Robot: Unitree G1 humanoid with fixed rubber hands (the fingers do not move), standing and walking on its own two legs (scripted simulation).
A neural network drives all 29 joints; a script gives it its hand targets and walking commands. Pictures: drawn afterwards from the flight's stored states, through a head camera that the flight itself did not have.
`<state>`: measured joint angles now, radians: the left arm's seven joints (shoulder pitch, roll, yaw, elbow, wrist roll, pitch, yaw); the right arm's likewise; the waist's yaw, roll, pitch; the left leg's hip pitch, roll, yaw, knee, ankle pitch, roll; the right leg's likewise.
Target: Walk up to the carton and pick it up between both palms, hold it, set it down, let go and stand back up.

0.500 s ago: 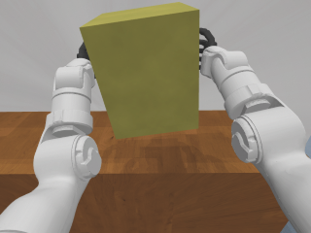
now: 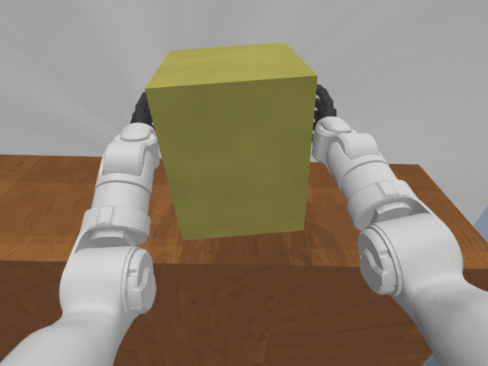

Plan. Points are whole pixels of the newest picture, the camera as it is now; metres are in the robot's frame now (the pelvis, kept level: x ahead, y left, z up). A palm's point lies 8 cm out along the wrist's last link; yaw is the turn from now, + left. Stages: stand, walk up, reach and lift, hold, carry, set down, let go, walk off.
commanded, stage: set down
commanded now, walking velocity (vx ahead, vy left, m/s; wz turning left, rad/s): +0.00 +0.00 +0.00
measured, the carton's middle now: (235, 138) +0.42 +0.00 +0.24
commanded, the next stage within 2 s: none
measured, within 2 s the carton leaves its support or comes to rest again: neither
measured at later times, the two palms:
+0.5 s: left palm (159, 134) +0.43 +0.13 +0.24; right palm (332, 137) +0.40 -0.16 +0.24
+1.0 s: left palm (159, 143) +0.45 +0.14 +0.21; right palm (322, 150) +0.41 -0.15 +0.21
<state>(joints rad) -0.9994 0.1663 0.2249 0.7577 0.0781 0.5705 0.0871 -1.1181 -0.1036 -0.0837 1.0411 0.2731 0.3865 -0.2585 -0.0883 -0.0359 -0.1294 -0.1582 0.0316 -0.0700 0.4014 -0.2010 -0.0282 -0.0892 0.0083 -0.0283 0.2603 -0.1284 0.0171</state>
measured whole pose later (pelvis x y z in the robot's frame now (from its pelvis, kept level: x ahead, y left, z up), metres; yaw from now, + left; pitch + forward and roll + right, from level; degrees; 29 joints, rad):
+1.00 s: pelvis +0.01 +0.01 +0.00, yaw -2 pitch -1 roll -2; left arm -1.07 0.16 0.28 1.06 0.12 0.34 0.06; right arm -1.07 -0.04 -0.24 1.13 0.06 0.26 -0.22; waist -0.09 -0.05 -0.11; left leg -0.15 0.02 -0.03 0.38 -0.21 -0.01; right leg -0.10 0.00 0.02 0.25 -0.13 0.03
